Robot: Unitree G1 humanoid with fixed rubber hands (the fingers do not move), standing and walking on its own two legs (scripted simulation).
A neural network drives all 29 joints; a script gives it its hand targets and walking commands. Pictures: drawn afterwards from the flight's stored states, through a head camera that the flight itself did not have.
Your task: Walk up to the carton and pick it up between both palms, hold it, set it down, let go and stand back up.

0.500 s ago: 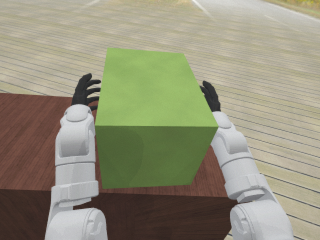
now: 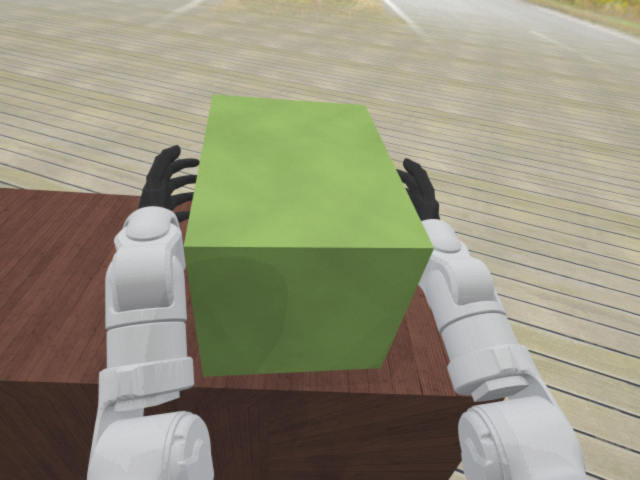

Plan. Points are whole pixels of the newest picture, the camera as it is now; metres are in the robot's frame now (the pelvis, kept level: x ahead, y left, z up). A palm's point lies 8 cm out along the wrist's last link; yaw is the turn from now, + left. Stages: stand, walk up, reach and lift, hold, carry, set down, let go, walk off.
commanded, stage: hold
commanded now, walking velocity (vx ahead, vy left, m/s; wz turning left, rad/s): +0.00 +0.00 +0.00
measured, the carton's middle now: (293, 225) +0.40 +0.01 +0.18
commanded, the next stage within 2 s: none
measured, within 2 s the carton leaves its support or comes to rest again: neither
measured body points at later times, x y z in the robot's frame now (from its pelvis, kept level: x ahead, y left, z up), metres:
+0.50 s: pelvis +0.00 +0.00 +0.00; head -0.05 +0.03 +0.45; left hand +0.38 +0.16 +0.22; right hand +0.38 -0.15 +0.21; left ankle +0.02 +0.11 -0.75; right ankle +0.02 -0.10 -0.75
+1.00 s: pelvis +0.00 +0.00 +0.00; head -0.05 +0.03 +0.45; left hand +0.38 +0.16 +0.22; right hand +0.38 -0.15 +0.21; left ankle +0.02 +0.11 -0.75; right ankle +0.02 -0.10 -0.75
